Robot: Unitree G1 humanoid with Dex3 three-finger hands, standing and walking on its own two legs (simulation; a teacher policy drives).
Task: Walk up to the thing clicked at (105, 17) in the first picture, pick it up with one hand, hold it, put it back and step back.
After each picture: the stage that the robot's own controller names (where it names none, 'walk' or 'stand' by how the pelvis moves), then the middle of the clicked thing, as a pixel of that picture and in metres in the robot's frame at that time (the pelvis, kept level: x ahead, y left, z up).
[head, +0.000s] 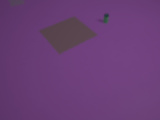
stand; (106, 18) +1.85 -0.32 -0.72
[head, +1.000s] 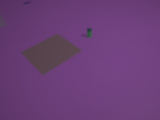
walk; (89, 32) +1.73 +0.06 -0.70
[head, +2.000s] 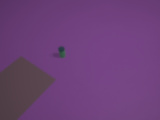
walk; (62, 52) +1.15 +0.28 -0.72
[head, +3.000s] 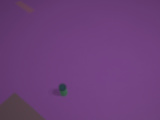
walk; (63, 90) +0.72 +0.24 -0.72
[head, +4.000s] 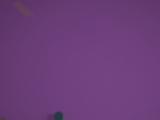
stand; (59, 118) +0.43 +0.21 -0.70
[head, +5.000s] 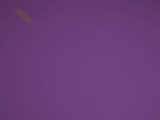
stand; out of the picture +0.42 +0.19 -0.72
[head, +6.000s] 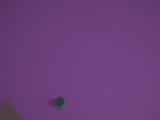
stand; (60, 103) +0.47 +0.20 -0.70
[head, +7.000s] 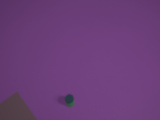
stand; (69, 100) +0.48 +0.14 -0.68
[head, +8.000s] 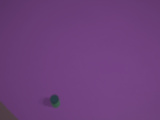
stand; (55, 101) +0.49 +0.23 -0.69
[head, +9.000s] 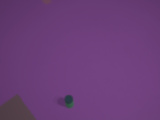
walk; (69, 101) +0.54 +0.14 -0.68
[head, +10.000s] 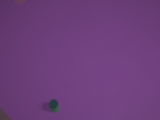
stand; (54, 106) +0.47 +0.23 -0.69
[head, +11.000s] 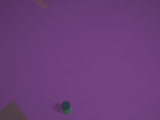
stand; (66, 107) +0.50 +0.16 -0.69
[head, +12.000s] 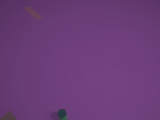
stand; (62, 115) +0.51 +0.18 -0.72
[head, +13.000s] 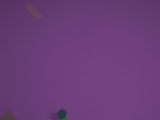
stand; (62, 116) +0.50 +0.18 -0.72
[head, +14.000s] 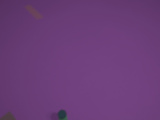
stand; (62, 116) +0.49 +0.18 -0.72
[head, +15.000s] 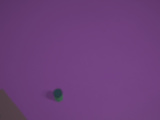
go down; (58, 95) +0.52 +0.16 -0.66
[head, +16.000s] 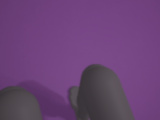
go down; out of the picture +0.60 +0.20 -0.29
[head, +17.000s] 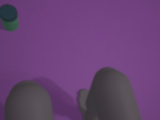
close in; (9, 18) +0.60 +0.18 -0.30
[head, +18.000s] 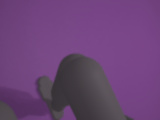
close in; out of the picture +0.58 +0.24 -0.26
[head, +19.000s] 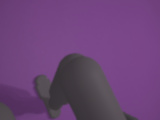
close; out of the picture +0.58 +0.24 -0.28
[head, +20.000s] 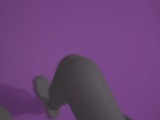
lift; out of the picture +0.57 +0.24 -0.29
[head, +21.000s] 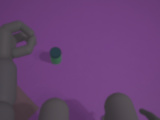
lift; (55, 56) +0.59 +0.12 -0.43
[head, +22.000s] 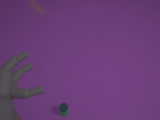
close in; (64, 109) +0.54 +0.14 -0.67
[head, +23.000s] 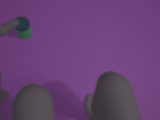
close in; (23, 28) +0.61 +0.16 -0.33
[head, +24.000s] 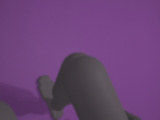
close in; out of the picture +0.59 +0.24 -0.27
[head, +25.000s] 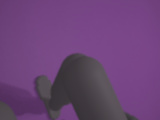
close; out of the picture +0.58 +0.25 -0.28
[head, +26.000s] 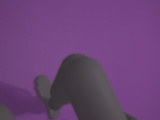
close; out of the picture +0.58 +0.25 -0.28
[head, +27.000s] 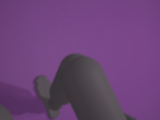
close; out of the picture +0.58 +0.24 -0.29
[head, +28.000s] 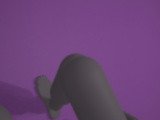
close; out of the picture +0.58 +0.24 -0.29
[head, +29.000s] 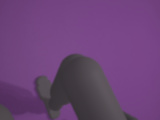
close; out of the picture +0.58 +0.24 -0.29
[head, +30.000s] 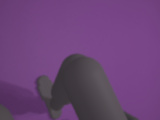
close; out of the picture +0.59 +0.24 -0.29
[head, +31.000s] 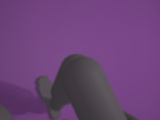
close; out of the picture +0.59 +0.24 -0.29
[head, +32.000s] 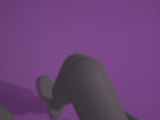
close in; out of the picture +0.58 +0.24 -0.29
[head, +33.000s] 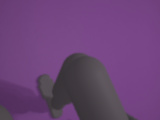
close in; out of the picture +0.58 +0.24 -0.28
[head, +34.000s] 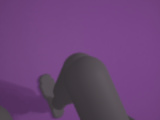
close in; out of the picture +0.59 +0.24 -0.28
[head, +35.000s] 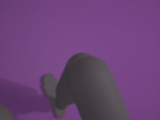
close in; out of the picture +0.59 +0.24 -0.27
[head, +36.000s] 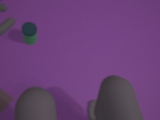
lift; (29, 34) +0.61 +0.16 -0.32
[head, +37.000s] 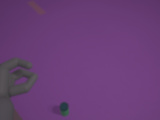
close in; (64, 109) +0.55 +0.14 -0.66
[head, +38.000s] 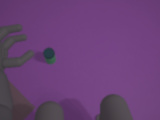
hold; (49, 56) +0.58 +0.14 -0.47
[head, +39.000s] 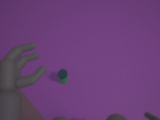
close; (63, 76) +0.57 +0.13 -0.55
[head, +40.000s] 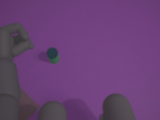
crouch; (53, 56) +0.59 +0.14 -0.47
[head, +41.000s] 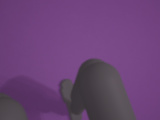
hold; out of the picture +0.61 +0.20 -0.28
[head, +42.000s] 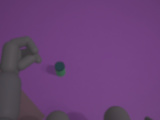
lower; (60, 69) +0.59 +0.13 -0.52
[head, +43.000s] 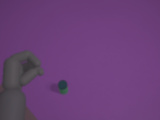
lower; (63, 87) +0.57 +0.14 -0.58
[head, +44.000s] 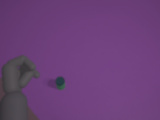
lower; (60, 83) +0.56 +0.14 -0.62
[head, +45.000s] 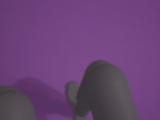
lower; out of the picture +0.63 +0.20 -0.28
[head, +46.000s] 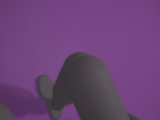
lower; out of the picture +0.60 +0.25 -0.26
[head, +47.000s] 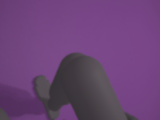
lower; out of the picture +0.60 +0.25 -0.28
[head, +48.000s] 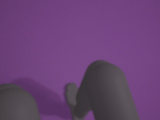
hold; out of the picture +0.61 +0.21 -0.28
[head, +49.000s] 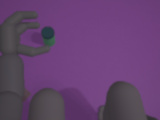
withdraw; (48, 37) +0.62 +0.13 -0.36
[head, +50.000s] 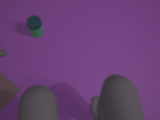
lower; (35, 27) +0.63 +0.14 -0.34
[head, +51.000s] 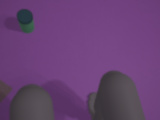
lower; (26, 21) +0.63 +0.15 -0.32
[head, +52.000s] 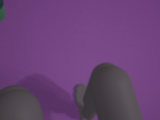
stand; out of the picture +0.61 +0.19 -0.29
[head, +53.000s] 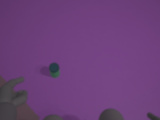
stand; (54, 70) +0.59 +0.13 -0.53
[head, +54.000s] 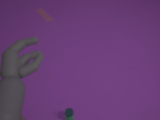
stand; (69, 115) +0.55 +0.12 -0.68
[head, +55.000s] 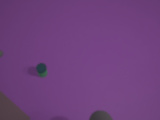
withdraw; (42, 70) +0.57 +0.15 -0.59
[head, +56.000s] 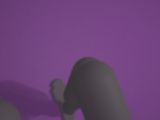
lower; out of the picture +0.62 +0.22 -0.27
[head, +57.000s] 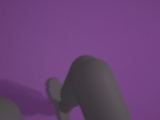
lower; out of the picture +0.62 +0.23 -0.27
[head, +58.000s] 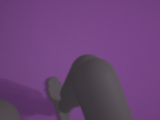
stand; out of the picture +0.62 +0.24 -0.26
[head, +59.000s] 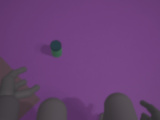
stand; (56, 49) +0.62 +0.12 -0.45
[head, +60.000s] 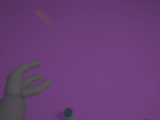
hold; (68, 115) +0.56 +0.11 -0.68
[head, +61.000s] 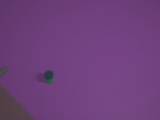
withdraw; (49, 77) +0.58 +0.14 -0.64
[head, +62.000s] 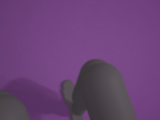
lower; out of the picture +0.64 +0.20 -0.28
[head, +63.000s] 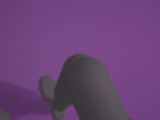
lower; out of the picture +0.62 +0.24 -0.27
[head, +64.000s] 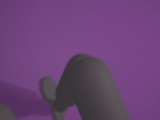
lower; out of the picture +0.62 +0.24 -0.27
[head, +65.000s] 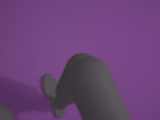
stand; out of the picture +0.62 +0.23 -0.28
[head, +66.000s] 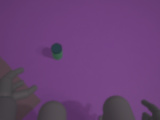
stand; (57, 51) +0.62 +0.11 -0.47
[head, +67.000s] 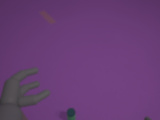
hold; (71, 115) +0.57 +0.10 -0.68
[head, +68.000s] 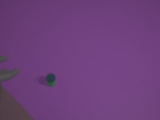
withdraw; (51, 80) +0.58 +0.14 -0.66
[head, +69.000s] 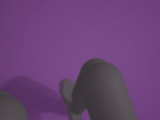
lower; out of the picture +0.64 +0.20 -0.28
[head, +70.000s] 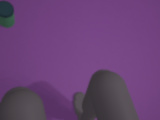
stand; (5, 15) +0.63 +0.20 -0.32
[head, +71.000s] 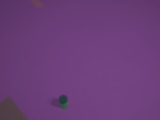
stand; (63, 102) +0.58 +0.12 -0.64
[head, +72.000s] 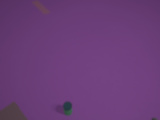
stand; (67, 108) +0.56 +0.10 -0.66
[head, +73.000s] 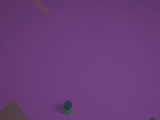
stand; (67, 107) +0.57 +0.10 -0.66
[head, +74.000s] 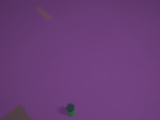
stand; (70, 110) +0.57 +0.14 -0.71
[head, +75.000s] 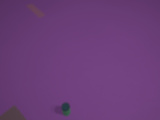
stand; (66, 109) +0.56 +0.16 -0.72
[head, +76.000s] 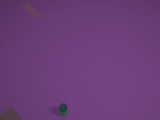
walk; (63, 110) +0.54 +0.17 -0.72
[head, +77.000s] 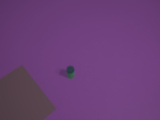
walk; (70, 72) +0.72 +0.11 -0.69
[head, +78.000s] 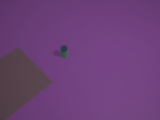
walk; (64, 51) +0.99 +0.14 -0.71
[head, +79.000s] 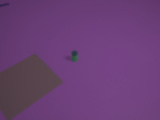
stand; (74, 56) +1.16 +0.13 -0.71
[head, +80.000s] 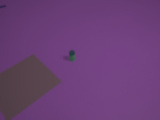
stand; (72, 56) +1.18 +0.14 -0.73
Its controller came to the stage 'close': yes
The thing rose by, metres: 0.01
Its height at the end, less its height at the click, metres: +0.00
